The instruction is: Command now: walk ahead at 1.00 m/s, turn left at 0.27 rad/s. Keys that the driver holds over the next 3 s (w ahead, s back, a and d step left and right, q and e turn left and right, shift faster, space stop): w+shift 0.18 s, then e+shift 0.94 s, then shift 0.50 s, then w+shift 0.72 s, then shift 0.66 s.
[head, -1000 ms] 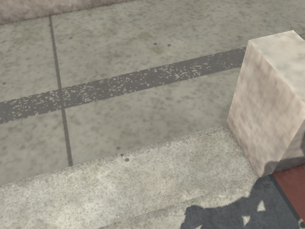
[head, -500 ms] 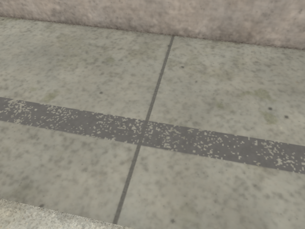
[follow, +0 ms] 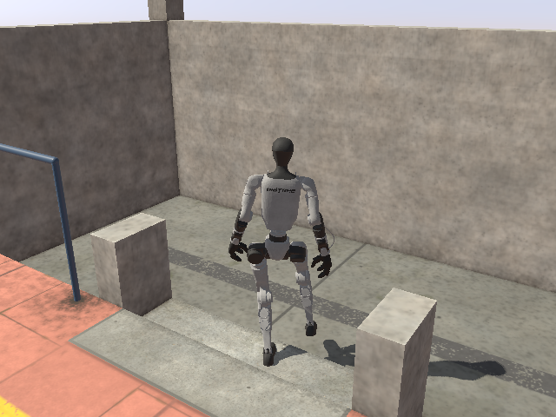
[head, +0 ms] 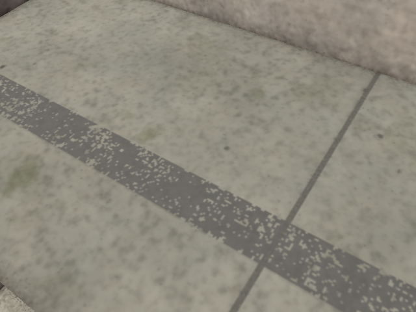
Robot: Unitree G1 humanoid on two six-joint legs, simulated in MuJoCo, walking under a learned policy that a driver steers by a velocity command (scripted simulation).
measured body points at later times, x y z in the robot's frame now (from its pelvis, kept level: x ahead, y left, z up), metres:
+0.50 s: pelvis +0.42 -0.11 -0.11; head +0.47 -0.12 +0.34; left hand +0.37 +0.14 -0.25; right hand +0.70 -0.33 -0.16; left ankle +0.63 -0.03 -0.82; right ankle +0.30 -0.19 -0.84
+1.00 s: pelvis +0.54 -0.17 -0.12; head +0.56 -0.22 +0.33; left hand +0.84 -0.02 -0.19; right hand +0.50 -0.50 -0.23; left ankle +0.63 -0.04 -0.82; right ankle +0.51 -0.27 -0.84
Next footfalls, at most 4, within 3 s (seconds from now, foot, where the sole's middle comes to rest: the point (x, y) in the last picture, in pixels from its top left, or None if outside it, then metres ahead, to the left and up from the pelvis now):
0.16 right None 0.34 -0.20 -0.88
0.52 left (245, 265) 0.67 -0.05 -0.88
0.96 right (320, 301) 0.54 -0.29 -0.88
1.40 left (272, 253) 0.72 -0.15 -0.88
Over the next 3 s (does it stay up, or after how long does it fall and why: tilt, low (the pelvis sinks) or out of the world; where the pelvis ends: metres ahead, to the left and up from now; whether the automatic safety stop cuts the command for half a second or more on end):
stays up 1.06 -0.68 -0.11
